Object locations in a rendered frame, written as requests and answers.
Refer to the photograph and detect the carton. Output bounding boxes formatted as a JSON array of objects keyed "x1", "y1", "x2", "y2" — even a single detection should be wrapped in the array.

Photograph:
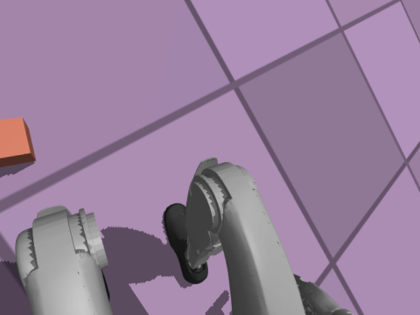
[{"x1": 0, "y1": 117, "x2": 36, "y2": 167}]

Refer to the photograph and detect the right robot foot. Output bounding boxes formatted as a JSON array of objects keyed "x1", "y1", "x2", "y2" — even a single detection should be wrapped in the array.
[{"x1": 164, "y1": 203, "x2": 208, "y2": 284}]

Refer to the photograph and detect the right robot hand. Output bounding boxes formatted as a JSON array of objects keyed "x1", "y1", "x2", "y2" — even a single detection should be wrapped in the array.
[{"x1": 293, "y1": 274, "x2": 341, "y2": 315}]

